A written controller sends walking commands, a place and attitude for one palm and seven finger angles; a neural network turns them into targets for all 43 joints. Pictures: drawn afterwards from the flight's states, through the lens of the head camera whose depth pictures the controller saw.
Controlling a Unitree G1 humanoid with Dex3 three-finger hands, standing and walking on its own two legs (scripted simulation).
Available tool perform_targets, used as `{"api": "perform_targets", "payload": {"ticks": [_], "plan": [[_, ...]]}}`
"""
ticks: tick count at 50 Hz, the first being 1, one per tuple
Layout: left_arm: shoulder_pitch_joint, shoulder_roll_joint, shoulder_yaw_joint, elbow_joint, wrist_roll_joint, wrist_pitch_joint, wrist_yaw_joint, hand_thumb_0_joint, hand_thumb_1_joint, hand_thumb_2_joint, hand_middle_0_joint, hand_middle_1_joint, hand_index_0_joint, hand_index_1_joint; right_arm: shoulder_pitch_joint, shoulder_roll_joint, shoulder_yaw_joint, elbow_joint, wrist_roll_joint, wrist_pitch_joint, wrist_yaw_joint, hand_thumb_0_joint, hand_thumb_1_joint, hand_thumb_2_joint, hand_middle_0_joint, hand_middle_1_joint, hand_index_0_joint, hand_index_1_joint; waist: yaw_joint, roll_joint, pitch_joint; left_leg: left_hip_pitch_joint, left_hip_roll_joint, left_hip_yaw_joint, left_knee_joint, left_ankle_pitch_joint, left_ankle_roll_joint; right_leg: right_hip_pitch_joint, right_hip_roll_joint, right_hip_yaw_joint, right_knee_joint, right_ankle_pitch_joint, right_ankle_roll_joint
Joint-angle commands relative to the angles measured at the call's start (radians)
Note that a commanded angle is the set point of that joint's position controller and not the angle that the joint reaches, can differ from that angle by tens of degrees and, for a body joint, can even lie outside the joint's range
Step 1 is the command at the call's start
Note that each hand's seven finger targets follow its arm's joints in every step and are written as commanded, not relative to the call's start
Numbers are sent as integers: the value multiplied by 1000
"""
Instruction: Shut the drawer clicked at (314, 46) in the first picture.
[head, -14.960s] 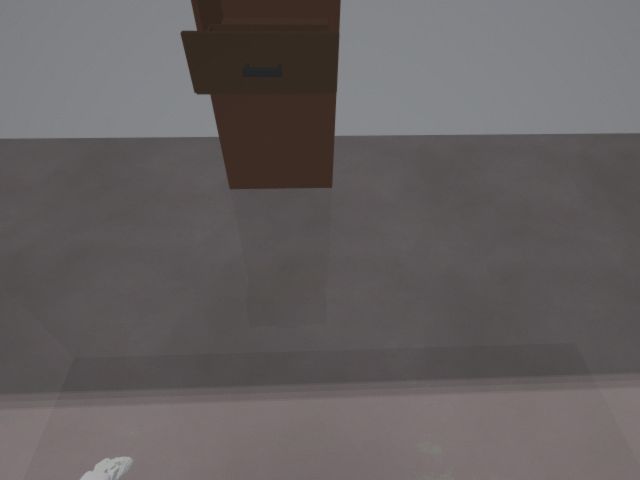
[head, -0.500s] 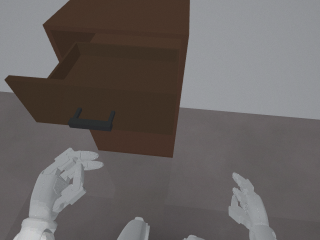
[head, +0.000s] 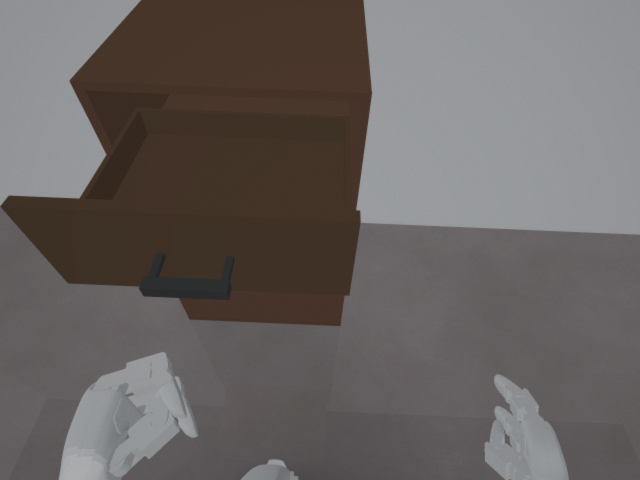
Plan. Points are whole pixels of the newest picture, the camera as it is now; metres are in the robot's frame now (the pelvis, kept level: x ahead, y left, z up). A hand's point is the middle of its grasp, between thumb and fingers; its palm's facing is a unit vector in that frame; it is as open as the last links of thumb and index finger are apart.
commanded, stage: raise the hand and make a fist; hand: left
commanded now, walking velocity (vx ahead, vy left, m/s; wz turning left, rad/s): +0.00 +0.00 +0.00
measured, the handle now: (190, 275) +0.37 +0.21 +0.02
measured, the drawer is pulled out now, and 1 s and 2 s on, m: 0.27 0.27 0.27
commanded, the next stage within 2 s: bring the fist close to the handle in 0.78 s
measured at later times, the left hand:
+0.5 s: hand (156, 400) +0.18 +0.16 +0.12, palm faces +0.02 -1.00 -0.04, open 3.3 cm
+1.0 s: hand (176, 404) +0.18 +0.15 +0.10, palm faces +0.03 -1.00 -0.08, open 3.3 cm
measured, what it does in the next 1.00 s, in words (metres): stands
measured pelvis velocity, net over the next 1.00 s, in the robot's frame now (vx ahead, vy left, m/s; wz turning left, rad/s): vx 0.01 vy -0.03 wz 0.02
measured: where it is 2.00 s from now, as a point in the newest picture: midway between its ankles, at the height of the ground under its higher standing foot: outside the picture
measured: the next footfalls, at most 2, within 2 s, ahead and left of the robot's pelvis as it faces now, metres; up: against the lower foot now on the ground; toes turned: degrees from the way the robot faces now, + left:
none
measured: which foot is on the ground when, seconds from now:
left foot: down 0.00-1.00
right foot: down 0.00-1.00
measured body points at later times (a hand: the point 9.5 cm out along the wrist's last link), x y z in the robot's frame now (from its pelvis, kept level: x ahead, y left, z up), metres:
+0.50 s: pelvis +0.00 +0.01 +0.01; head -0.01 +0.01 +0.46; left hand +0.17 +0.22 +0.13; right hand +0.18 -0.21 -0.05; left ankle +0.04 +0.08 -0.68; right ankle -0.02 -0.11 -0.68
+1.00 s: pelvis +0.01 -0.03 +0.02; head +0.01 -0.04 +0.47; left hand +0.17 +0.20 +0.11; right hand +0.19 -0.25 -0.05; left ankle +0.04 +0.08 -0.68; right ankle -0.02 -0.11 -0.68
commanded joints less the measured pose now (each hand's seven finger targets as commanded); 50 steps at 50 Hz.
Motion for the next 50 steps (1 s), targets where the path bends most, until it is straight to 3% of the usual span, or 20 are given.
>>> {"api": "perform_targets", "payload": {"ticks": [1, 5, 7, 10, 12, 16, 17, 18, 20, 23, 26, 27, 31, 32, 33, 38, 41, 44, 47, 50], "plan": [[4, 69, 72, -291, -3, -59, 69, 0, 900, 900, -1340, -1535, -1340, -1535, -69, -86, -20, -192, 0, -30, 1, 0, -900, -900, 200, 300, 200, 300, 14, 48, -143, 269, 45, -92, -191, 233, -28, -25, -1, -10, -128, 210, 1], [-11, 18, -33, -294, 23, 26, 53, 0, 900, 900, -1400, -1600, -1400, -1600, -76, -94, 1, -226, 5, -5, 8, 0, -900, -900, 200, 300, 200, 300, -6, 49, -81, 267, 55, -117, -225, 153, -28, -34, -2, -16, -152, 159, 4], [-29, 41, -29, -262, 38, 74, 49, 0, 900, 900, -1400, -1600, -1400, -1600, -85, -103, 8, -229, 7, 10, 1, 0, -900, -900, 200, 300, 200, 300, -13, -11, -29, 242, 57, -128, -247, 87, -20, -30, 1, -12, -176, 130, 6], [-50, 70, 0, -309, 34, 115, 48, 0, 900, 900, -1400, -1600, -1400, -1600, -83, -96, 18, -250, 8, 22, -6, 0, -900, -900, 200, 300, 200, 300, -2, -13, -36, 250, 50, -126, -269, 58, -22, 1, 1, -11, -191, 119, 3], [-58, 109, 45, -337, 40, 124, 69, 0, 900, 900, -1400, -1600, -1400, -1600, -91, -92, 24, -250, 6, 29, -9, 0, -900, -900, 200, 300, 200, 300, 18, 5, -42, 262, 50, -128, -284, 57, -27, 20, 1, -11, -194, 114, -1], [-90, 79, 34, -428, 17, 105, 92, 0, 900, 900, -1400, -1600, -1400, -1600, -80, -76, 38, -256, 6, 15, -4, 0, -900, -900, 200, 300, 200, 300, 16, 66, -79, 317, 55, -131, -292, 89, -36, 30, 0, -13, -197, 129, -4], [-85, 100, 59, -415, 22, 104, 101, 0, 900, 900, -1400, -1600, -1400, -1600, -83, -81, 36, -244, 6, 11, -3, 0, -900, -900, 200, 300, 200, 300, 19, 67, -66, 310, 59, -136, -297, 74, -38, 31, 2, -13, -199, 121, -5], [-80, 64, 22, -421, 19, 102, 99, 0, 900, 900, -1400, -1600, -1400, -1600, -78, -79, 40, -244, 7, 6, 0, 0, -900, -900, 200, 300, 200, 300, 10, 67, -56, 318, 58, -138, -300, 75, -38, 25, 2, -16, -203, 121, -4], [-78, 48, -6, -381, 17, 113, 86, 0, 900, 900, -1400, -1600, -1400, -1600, -75, -89, 38, -234, 9, -6, 4, 0, -900, -900, 200, 300, 200, 300, -5, 54, -24, 307, 59, -140, -299, 56, -36, 14, 1, -15, -212, 113, 0], [-40, 16, -43, -316, 23, 145, 63, 0, 900, 900, -1400, -1600, -1400, -1600, -79, -98, 33, -228, 12, -14, 5, 0, -900, -900, 200, 300, 200, 300, -8, 2, 10, 275, 50, -131, -303, 29, -28, 24, 0, -12, -233, 102, 3], [4, 69, 14, -320, 26, 167, 59, 0, 900, 900, -1400, -1600, -1400, -1600, -81, -99, 22, -234, 12, -15, 2, 0, -900, -900, 200, 300, 200, 300, 16, -28, -34, 269, 39, -106, -297, 74, -25, 68, -5, -7, -242, 122, 2], [-1, 106, 54, -319, 34, 166, 71, 0, 900, 900, -1400, -1600, -1400, -1600, -85, -100, 19, -225, 12, -12, -1, 0, -900, -900, 200, 300, 200, 300, 24, -24, -31, 266, 38, -102, -298, 82, -26, 77, -4, -4, -244, 123, 0], [-1, 91, 65, -417, 19, 109, 107, 0, 900, 900, -1400, -1600, -1400, -1600, -82, -80, 19, -233, 8, -21, 5, 0, -900, -900, 200, 300, 200, 300, 30, 14, -58, 298, 37, -81, -283, 140, -26, 79, -4, -7, -233, 153, -2], [0, 120, 100, -416, 16, 96, 118, 0, 900, 900, -1400, -1600, -1400, -1600, -84, -81, 15, -222, 6, -22, 5, 0, -900, -900, 200, 300, 200, 300, 35, 25, -54, 289, 36, -77, -277, 144, -25, 81, -2, -1, -236, 155, -4], [-7, 102, 84, -417, 11, 80, 118, 0, 900, 900, -1400, -1600, -1400, -1600, -81, -82, 18, -220, 6, -25, 6, 0, -900, -900, 200, 300, 200, 300, 23, 32, -43, 292, 37, -76, -273, 137, -26, 66, -2, -3, -236, 146, -3], [-25, 76, 52, -314, -7, 55, 68, 0, 900, 900, -1400, -1600, -1400, -1600, -78, -100, 15, -197, 9, -42, 8, 0, -900, -900, 200, 300, 200, 300, -8, 5, 18, 249, 27, -70, -247, 96, -18, 37, -4, 20, -262, 123, 4], [-36, 94, 61, -281, -19, 74, 22, 0, 900, 900, -1400, -1600, -1400, -1600, -73, -107, 12, -195, 12, -48, -1, 0, -900, -900, 200, 300, 200, 300, -9, -35, -13, 244, 18, -58, -233, 105, -12, 61, -15, 50, -290, 138, 14], [-48, 139, 119, -286, -28, 87, 5, 0, 900, 900, -1400, -1600, -1400, -1600, -76, -99, 9, -189, 14, -50, -11, 0, -900, -900, 200, 300, 200, 300, 7, -44, -57, 252, 13, -48, -224, 148, -10, 110, -26, 81, -305, 188, 20], [-99, 168, 190, -215, -40, 80, 8, 0, 900, 900, -1400, -1600, -1400, -1600, -78, -93, 10, -156, 10, -39, -21, 0, -900, -900, 200, 300, 200, 300, 5, -63, -28, 228, 9, -45, -209, 166, -14, 113, -30, 95, -313, 225, 26], [-139, 132, 177, -158, -55, 43, -6, 0, 900, 900, -1400, -1600, -1400, -1600, -82, -90, 15, -147, 9, -43, -21, 0, -900, -900, 200, 300, 200, 300, -5, -45, 3, 216, 5, -42, -195, 160, -17, 91, -37, 113, -315, 244, 33]]}}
